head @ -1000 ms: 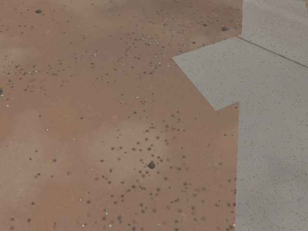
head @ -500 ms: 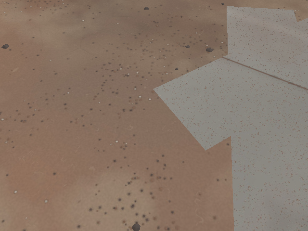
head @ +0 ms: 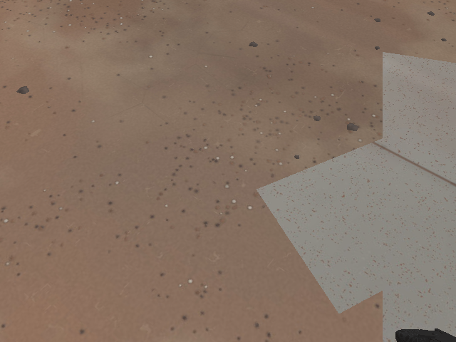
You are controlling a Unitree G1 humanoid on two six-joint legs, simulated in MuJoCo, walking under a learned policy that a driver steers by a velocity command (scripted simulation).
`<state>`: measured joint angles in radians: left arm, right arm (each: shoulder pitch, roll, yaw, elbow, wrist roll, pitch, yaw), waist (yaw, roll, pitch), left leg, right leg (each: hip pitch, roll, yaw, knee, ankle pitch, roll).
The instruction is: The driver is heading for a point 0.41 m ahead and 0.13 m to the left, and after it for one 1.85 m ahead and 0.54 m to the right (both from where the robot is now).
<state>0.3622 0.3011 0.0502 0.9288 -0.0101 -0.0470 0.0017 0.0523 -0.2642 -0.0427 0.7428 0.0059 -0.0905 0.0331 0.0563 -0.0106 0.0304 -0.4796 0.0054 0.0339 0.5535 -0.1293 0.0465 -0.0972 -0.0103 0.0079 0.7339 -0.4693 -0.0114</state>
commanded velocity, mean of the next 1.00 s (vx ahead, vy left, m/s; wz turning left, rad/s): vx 0.50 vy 0.00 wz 0.00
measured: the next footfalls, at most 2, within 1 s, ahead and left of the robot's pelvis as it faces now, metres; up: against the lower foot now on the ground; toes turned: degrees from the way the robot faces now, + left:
right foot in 0.48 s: +0.44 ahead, -0.14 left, +0.00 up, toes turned +2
left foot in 0.96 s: +0.68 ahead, +0.14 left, +0.00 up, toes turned -1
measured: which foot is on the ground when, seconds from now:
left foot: down 0.00-0.50, up 0.52-0.94, down 0.96-1.00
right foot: up 0.00-0.46, down 0.48-0.96, up 0.98-1.00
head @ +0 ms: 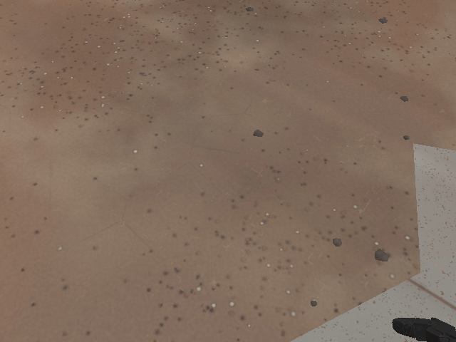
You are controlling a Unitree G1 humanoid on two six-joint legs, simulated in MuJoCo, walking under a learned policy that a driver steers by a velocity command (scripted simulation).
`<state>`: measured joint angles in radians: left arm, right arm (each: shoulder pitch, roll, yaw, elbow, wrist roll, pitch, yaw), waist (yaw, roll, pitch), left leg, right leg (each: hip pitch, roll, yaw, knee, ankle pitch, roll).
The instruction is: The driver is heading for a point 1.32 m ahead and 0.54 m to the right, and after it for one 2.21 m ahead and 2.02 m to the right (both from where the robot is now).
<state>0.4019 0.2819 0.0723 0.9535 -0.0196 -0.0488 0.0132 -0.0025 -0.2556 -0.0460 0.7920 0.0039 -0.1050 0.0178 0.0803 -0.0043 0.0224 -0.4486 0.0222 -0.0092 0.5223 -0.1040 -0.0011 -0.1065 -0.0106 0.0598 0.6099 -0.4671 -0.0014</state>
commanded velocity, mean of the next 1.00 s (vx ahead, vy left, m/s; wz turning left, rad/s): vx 0.50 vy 0.00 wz -0.56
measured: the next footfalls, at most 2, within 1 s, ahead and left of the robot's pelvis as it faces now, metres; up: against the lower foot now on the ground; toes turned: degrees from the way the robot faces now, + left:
right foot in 0.50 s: +0.37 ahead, -0.18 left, +0.00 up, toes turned -21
left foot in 1.00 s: +0.73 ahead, -0.15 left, +0.00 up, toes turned -39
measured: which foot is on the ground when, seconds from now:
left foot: down 0.00-0.48, up 0.50-0.98, down 1.00-1.00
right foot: up 0.00-0.48, down 0.50-1.00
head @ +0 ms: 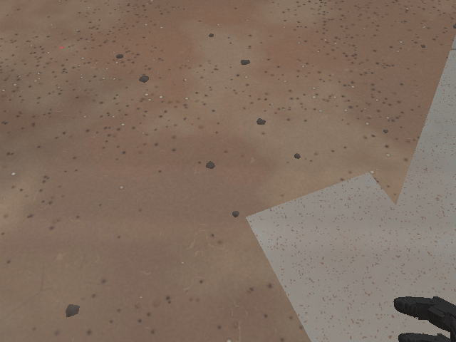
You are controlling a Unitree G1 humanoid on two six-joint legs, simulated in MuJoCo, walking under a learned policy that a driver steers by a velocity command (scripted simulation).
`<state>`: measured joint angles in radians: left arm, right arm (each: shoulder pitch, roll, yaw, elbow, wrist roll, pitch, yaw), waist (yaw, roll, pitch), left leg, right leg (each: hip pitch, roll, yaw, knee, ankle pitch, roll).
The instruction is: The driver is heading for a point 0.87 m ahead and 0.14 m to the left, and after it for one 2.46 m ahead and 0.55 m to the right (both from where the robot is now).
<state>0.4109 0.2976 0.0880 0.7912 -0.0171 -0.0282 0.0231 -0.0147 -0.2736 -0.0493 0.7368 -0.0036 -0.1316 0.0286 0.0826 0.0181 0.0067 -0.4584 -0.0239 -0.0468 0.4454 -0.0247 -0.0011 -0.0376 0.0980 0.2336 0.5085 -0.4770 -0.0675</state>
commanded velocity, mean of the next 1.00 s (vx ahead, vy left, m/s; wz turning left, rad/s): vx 0.50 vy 0.00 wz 0.04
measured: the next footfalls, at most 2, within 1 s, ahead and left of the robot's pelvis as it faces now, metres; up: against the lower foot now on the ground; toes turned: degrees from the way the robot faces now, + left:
right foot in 0.48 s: +0.40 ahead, -0.16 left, +0.00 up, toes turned -6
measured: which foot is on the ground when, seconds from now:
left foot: down 0.00-0.50, up 0.52-1.00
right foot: down 0.00-0.00, up 0.02-0.46, down 0.48-1.00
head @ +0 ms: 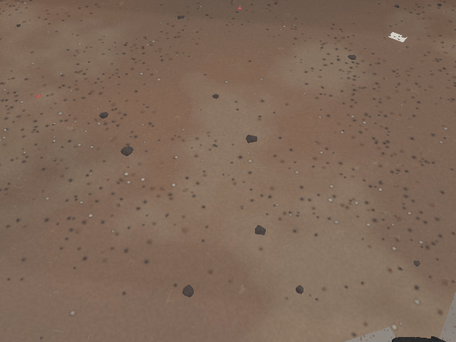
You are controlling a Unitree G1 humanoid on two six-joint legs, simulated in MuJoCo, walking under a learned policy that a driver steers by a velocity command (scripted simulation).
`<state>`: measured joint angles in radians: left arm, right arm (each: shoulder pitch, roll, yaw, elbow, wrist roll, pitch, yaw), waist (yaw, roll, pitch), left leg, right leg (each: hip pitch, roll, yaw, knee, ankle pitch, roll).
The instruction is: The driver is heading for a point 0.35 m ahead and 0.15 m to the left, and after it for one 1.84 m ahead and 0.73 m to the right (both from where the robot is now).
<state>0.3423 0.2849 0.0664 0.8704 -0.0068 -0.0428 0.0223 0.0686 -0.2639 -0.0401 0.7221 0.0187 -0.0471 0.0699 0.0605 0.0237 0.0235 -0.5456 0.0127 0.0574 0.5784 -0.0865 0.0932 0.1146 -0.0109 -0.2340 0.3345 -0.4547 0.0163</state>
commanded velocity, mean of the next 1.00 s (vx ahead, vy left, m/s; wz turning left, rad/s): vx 0.50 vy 0.00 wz -0.06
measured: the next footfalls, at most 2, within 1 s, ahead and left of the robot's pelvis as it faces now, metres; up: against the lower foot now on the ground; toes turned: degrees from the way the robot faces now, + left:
left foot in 0.02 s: +0.17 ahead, +0.09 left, +0.00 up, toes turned +3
right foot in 0.50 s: +0.49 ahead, -0.08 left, +0.00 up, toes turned +8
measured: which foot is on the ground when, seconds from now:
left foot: up 0.00-0.00, down 0.02-0.52, up 0.54-0.98, down 1.00-1.00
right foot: down 0.00-0.00, up 0.02-0.48, down 0.50-1.00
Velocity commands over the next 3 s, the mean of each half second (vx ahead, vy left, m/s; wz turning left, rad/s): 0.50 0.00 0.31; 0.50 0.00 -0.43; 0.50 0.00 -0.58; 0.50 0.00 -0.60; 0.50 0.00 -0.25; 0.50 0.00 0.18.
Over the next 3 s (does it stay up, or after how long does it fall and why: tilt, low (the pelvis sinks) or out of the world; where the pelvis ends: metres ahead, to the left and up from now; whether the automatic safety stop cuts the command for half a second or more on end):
stays up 1.48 -0.60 0.00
